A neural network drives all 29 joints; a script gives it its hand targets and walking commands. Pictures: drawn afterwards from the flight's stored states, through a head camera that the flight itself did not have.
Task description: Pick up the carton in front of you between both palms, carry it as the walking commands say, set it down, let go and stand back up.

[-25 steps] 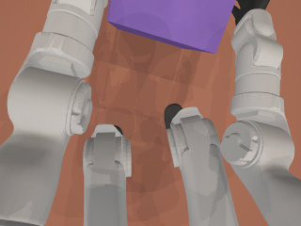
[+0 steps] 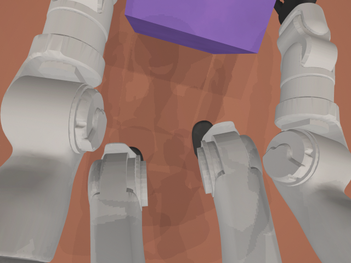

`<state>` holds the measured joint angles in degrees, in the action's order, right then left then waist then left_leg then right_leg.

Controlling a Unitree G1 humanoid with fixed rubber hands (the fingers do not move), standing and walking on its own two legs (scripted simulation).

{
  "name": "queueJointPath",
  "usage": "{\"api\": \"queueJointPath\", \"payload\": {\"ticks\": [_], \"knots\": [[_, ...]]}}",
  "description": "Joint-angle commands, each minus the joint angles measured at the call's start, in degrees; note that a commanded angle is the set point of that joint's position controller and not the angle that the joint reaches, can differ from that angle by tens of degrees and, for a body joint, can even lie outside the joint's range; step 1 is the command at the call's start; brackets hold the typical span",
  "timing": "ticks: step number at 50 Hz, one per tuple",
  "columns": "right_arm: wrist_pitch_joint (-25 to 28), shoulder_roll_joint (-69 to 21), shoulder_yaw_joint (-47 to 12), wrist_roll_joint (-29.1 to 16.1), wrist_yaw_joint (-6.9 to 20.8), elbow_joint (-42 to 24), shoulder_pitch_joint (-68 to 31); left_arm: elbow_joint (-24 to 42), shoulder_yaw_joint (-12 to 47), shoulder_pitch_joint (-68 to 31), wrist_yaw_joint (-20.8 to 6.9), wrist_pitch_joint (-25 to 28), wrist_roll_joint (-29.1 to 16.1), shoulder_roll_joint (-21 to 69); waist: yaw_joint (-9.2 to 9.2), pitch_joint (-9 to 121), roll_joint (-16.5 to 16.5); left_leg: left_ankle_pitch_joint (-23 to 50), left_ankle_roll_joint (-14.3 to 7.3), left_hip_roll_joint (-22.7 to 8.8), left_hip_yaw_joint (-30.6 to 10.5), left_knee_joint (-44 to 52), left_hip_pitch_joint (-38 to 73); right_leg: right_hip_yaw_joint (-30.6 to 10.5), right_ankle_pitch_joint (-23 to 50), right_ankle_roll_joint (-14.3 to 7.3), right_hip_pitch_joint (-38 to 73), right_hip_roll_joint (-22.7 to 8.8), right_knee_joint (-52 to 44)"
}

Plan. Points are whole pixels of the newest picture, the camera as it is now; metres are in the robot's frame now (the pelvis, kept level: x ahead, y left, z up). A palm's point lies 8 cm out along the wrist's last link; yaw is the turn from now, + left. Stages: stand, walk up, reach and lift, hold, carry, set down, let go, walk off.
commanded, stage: set down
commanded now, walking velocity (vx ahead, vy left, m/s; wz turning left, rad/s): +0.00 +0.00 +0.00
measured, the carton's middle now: out of the picture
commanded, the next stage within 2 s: let go in 1.80 s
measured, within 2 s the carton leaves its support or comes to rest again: neither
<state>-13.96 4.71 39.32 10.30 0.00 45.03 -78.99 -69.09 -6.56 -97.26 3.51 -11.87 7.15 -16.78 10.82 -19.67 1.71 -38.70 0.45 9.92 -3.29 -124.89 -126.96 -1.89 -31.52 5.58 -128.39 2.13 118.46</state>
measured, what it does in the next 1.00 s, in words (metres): stands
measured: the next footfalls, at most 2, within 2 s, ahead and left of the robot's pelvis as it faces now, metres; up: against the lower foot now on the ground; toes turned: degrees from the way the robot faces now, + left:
none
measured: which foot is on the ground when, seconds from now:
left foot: down 0.00-1.00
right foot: down 0.00-1.00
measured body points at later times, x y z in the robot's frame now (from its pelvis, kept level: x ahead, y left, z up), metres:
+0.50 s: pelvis +0.00 +0.00 -0.01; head +0.39 +0.01 +0.22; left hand +0.61 +0.04 -0.19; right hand +0.51 -0.25 -0.18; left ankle +0.07 +0.10 -0.36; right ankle +0.12 -0.14 -0.36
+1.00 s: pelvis -0.02 -0.01 +0.00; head +0.35 -0.04 +0.24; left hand +0.63 +0.06 -0.12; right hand +0.50 -0.29 -0.14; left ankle +0.07 +0.10 -0.36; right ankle +0.12 -0.13 -0.36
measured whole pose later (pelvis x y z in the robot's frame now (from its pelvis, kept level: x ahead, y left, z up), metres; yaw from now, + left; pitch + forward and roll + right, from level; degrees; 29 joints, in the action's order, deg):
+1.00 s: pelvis -0.02 -0.01 +0.00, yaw -2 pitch +37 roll -3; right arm -10.0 12.6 19.7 -11.0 -10.4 50.7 -82.1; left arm -66.7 8.7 -100.2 1.3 -13.3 -9.3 -31.4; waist 12.0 -22.7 0.8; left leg -37.1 -0.4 2.8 -1.8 -124.2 -123.8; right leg 1.7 -27.0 0.9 -127.0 0.3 117.2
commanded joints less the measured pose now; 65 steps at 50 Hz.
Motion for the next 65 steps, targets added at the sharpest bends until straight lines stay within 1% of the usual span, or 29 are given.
{"api": "queueJointPath", "payload": {"ticks": [1, 6, 7, 9, 15, 18, 21, 23, 24, 25, 27, 28, 29, 31, 33, 35, 38, 40, 43, 47, 49, 51, 54, 56, 58, 65], "knots": [[-0.2, -31.7, -16.3, -2.9, 10.5, 3.1, -24.2, -0.9, 6.8, -9.9, -10.6, -0.5, -1.9, 38.9, 2.2, 48.7, 10.0, 20.1, -1.4, -1.3, 1.8, 12.5, 20.4, 6.5, 20.5, -2.7, 25.0, 2.7, -3.9], [0.0, -31.4, -15.2, -2.7, 10.8, 4.6, -21.4, -0.9, 6.8, -7.4, -10.9, -0.5, -1.1, 39.4, 2.15, 47.7, 10.6, 24.0, -1.6, -1.9, 1.0, 11.7, 21.4, 6.2, 21.9, -2.6, 22.6, 2.7, -3.1], [0.2, -31.1, -14.6, -2.4, 10.6, 5.4, -20.4, -0.6, 6.5, -6.9, -10.4, -0.2, -0.5, 38.8, 1.96, 47.1, 10.5, 24.6, -1.5, -2.1, 1.0, 11.6, 21.5, 6.2, 22.0, -2.4, 21.7, 2.8, -2.9], [0.1, -30.7, -14.1, -2.4, 10.8, 5.6, -19.9, -1.1, 6.4, -6.0, -10.6, -0.5, -0.1, 38.8, 1.68, 46.0, 10.8, 25.7, -1.7, -2.2, 0.6, 11.5, 21.8, 6.0, 21.8, -2.5, 20.4, 2.7, -2.8], [-0.3, -27.7, -11.7, -0.9, 10.6, 7.0, -17.5, -2.4, 4.7, -3.9, -11.0, -1.1, 2.0, 35.5, 1.3, 42.4, 10.8, 23.0, -2.2, -2.5, -0.1, 11.6, 21.7, 5.9, 17.5, -2.6, 17.2, 2.5, -2.6], [-0.1, -26.5, -10.4, -0.3, 10.2, 7.6, -16.7, -2.2, 4.5, -4.5, -11.0, -0.9, 2.4, 33.4, 1.65, 42.0, 10.7, 22.4, -2.2, -2.8, -0.3, 11.6, 21.9, 6.1, 17.0, -2.4, 17.2, 2.3, -2.4], [0.5, -24.5, -8.5, 0.3, 9.3, 8.2, -15.7, -1.3, 4.9, -5.9, -10.6, -0.5, 2.5, 30.0, 2.38, 42.6, 10.7, 22.5, -1.8, -3.3, -0.5, 11.5, 22.9, 6.5, 17.1, -2.1, 18.1, 2.0, -2.3], [1.4, -19.6, -5.9, 0.7, 7.7, 9.0, -13.5, -0.3, 4.4, -6.4, -9.4, 0.1, 2.4, 23.4, 2.98, 43.5, 10.6, 22.8, -1.3, -3.8, -0.6, 11.4, 23.9, 7.0, 17.4, -1.7, 19.0, 1.5, -2.3], [2.2, -14.6, -4.0, 0.9, 6.3, 9.5, -11.1, 0.4, 4.0, -6.2, -8.3, 0.4, 2.3, 17.4, 3.27, 44.0, 10.7, 22.9, -0.8, -4.3, -0.5, 11.4, 24.6, 7.2, 17.7, -1.5, 19.7, 1.1, -2.4], [3.4, -8.0, -2.0, 1.0, 4.4, 10.1, -8.0, 1.2, 3.6, -6.0, -6.7, 0.8, 2.0, 9.9, 3.52, 44.5, 10.8, 23.0, -0.1, -4.8, -0.4, 11.5, 25.4, 7.5, 18.1, -1.2, 20.2, 0.7, -2.4], [6.6, 6.6, 0.0, -0.3, -0.2, 9.5, -4.9, 2.2, 4.7, -6.4, -3.2, 2.2, -0.8, -4.4, 4.58, 46.4, 10.1, 22.8, 0.7, -5.7, -0.4, 11.4, 25.7, 8.2, 19.7, -0.8, 22.5, 0.1, -2.7], [8.3, 11.5, -0.5, -1.9, -2.2, 9.4, -5.4, 4.0, 5.9, -8.4, -1.8, 3.0, -2.9, -8.8, 5.17, 48.6, 9.3, 24.1, 0.8, -6.1, -0.9, 11.0, 26.1, 8.3, 21.8, -0.7, 24.0, -0.1, -2.4], [9.8, 13.8, -1.7, -4.0, -3.6, 9.2, -7.3, 5.2, 8.1, -11.8, -1.1, 3.6, -5.4, -10.4, 6.06, 51.3, 9.5, 25.8, 0.9, -6.5, -1.5, 10.3, 27.1, 8.2, 24.4, -0.8, 25.3, -0.1, -2.0], [11.8, 16.1, -5.3, -8.9, -4.8, 9.7, -10.7, 7.0, 12.3, -16.8, -0.4, 4.7, -10.4, -11.7, 7.36, 55.9, 11.1, 28.9, 0.9, -7.2, -2.5, 8.9, 29.5, 7.5, 28.4, -1.4, 26.1, -0.7, -1.0], [12.5, 16.6, -9.7, -13.8, -4.9, 10.5, -13.2, 9.0, 16.2, -20.6, -0.5, 5.3, -14.5, -11.6, 8.06, 59.2, 12.9, 29.6, 1.0, -7.9, -2.5, 8.1, 31.9, 6.7, 30.4, -2.2, 27.3, -1.6, -1.0], [12.6, 17.3, -13.1, -17.6, -4.9, 10.8, -14.8, 10.7, 18.9, -23.1, -0.8, 5.5, -17.3, -12.2, 8.53, 62.6, 13.9, 27.6, 1.0, -8.2, -1.7, 7.8, 33.0, 6.2, 31.1, -2.9, 30.6, -2.3, -1.5], [11.4, 19.2, -15.6, -21.0, -5.7, 9.9, -16.2, 10.6, 20.4, -24.8, -1.2, 4.5, -19.8, -14.9, 9.22, 67.5, 14.2, 22.2, 0.8, -8.4, -0.3, 7.6, 34.4, 6.0, 30.1, -3.4, 35.5, -2.9, -2.7], [10.3, 20.0, -16.7, -22.0, -6.7, 8.2, -17.1, 9.8, 20.1, -25.6, -1.4, 3.5, -20.2, -16.3, 9.42, 70.2, 14.0, 19.0, 0.7, -8.3, 0.7, 7.8, 35.7, 6.1, 29.0, -3.6, 38.1, -2.9, -3.8], [8.6, 20.2, -17.6, -22.1, -8.3, 4.7, -18.0, 9.3, 18.6, -25.9, -1.4, 2.0, -19.2, -18.2, 9.03, 74.3, 12.9, 15.4, 0.3, -7.7, 2.4, 8.8, 34.7, 6.3, 28.2, -3.8, 44.3, -2.3, -5.6], [5.4, 18.8, -19.0, -21.8, -10.6, -1.5, -17.2, 9.3, 14.8, -23.8, -1.7, -0.4, -16.8, -20.4, 7.16, 81.5, 9.4, 13.3, -0.7, -6.1, 4.8, 11.8, 31.4, 6.6, 29.5, -3.7, 55.2, -0.6, -8.5], [3.8, 16.7, -19.3, -21.1, -11.2, -2.3, -15.4, 7.6, 12.6, -21.4, -2.3, -1.4, -15.6, -20.9, 6.24, 79.5, 7.2, 11.5, -1.3, -5.6, 5.4, 13.9, 27.7, 6.3, 28.2, -3.3, 56.2, 0.2, -10.4], [2.8, 14.2, -19.0, -19.8, -11.2, -2.0, -13.4, 5.5, 10.4, -18.9, -3.3, -1.7, -14.2, -20.6, 5.35, 75.0, 5.4, 9.8, -1.8, -5.5, 5.4, 16.1, 23.7, 5.8, 26.3, -3.0, 54.5, 0.5, -12.4], [2.4, 11.6, -18.3, -18.0, -10.6, -2.6, -11.6, 4.0, 7.8, -15.9, -4.6, -1.3, -12.2, -20.0, 4.28, 71.0, 4.3, 9.4, -2.2, -5.6, 4.9, 19.2, 20.9, 5.3, 25.6, -2.5, 52.2, 0.6, -14.9], [2.4, 11.1, -18.0, -17.4, -10.3, -3.6, -11.1, 4.2, 6.5, -15.1, -5.0, -0.9, -11.1, -19.8, 3.89, 71.0, 4.6, 10.2, -2.2, -5.5, 4.7, 21.3, 21.9, 5.5, 26.0, -2.2, 51.3, 0.7, -16.6], [2.2, 11.2, -17.6, -17.3, -10.0, -4.6, -10.5, 5.3, 6.0, -15.0, -5.1, -0.9, -10.3, -19.7, 4.01, 72.3, 5.6, 11.2, -2.1, -5.3, 4.5, 23.3, 24.6, 6.0, 26.2, -2.1, 50.5, 0.8, -18.4], [0.6, 13.2, -15.4, -16.9, -9.4, -8.2, -6.7, 11.6, 7.3, -15.6, -5.3, -3.0, -10.2, -17.3, 6.48, 81.4, 11.7, 17.0, -0.8, -4.6, 4.0, 29.6, 40.7, 8.2, 28.1, -2.4, 47.7, 0.7, -25.3]]}}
